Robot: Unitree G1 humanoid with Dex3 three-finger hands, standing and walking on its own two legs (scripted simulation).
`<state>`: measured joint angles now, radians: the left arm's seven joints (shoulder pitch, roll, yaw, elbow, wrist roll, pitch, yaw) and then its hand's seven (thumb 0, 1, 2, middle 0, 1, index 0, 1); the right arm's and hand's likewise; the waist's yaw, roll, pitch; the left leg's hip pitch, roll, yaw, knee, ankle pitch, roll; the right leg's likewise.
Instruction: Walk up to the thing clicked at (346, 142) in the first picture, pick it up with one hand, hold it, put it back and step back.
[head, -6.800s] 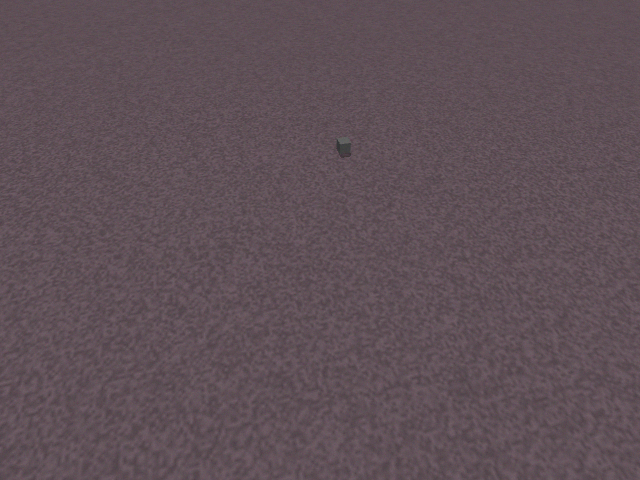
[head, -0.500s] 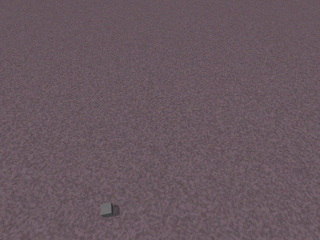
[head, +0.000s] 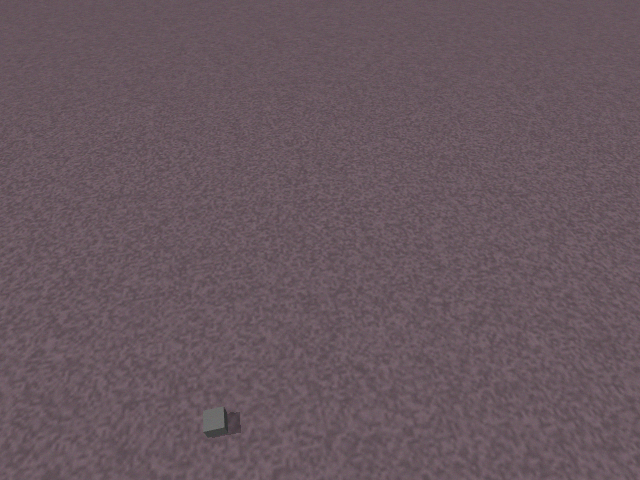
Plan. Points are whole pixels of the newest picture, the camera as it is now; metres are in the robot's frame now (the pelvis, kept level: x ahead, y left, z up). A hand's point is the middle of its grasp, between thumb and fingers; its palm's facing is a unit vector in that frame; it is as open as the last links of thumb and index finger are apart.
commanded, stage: stand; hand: left
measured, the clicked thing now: (215, 422) +0.42 +0.32 -0.75
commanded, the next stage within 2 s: none
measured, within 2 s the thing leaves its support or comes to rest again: neither
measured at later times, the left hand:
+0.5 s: hand out of the picture +0.06 +0.25 -0.16, palm faces +0.00 -0.94 -0.35, open 7.4 cm
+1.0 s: hand out of the picture +0.06 +0.25 -0.16, palm faces +0.00 -0.94 -0.35, open 7.4 cm
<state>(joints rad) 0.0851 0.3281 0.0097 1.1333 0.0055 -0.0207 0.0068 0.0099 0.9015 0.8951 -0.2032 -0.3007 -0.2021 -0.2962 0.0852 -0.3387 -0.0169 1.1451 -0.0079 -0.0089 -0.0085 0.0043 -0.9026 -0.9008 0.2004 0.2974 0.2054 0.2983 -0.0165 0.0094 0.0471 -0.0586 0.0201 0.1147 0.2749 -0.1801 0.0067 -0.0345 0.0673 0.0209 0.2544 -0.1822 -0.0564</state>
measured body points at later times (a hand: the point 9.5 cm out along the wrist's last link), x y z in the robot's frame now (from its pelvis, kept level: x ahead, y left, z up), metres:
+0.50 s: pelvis -0.01 +0.00 +0.00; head +0.00 -0.01 +0.45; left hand +0.06 +0.30 -0.13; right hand +0.07 -0.29 -0.14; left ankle -0.02 +0.11 -0.75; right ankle -0.03 -0.08 -0.75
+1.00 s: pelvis -0.01 +0.00 +0.00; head +0.00 +0.00 +0.45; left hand +0.06 +0.30 -0.13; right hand +0.07 -0.29 -0.14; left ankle -0.02 +0.11 -0.75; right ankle -0.03 -0.08 -0.75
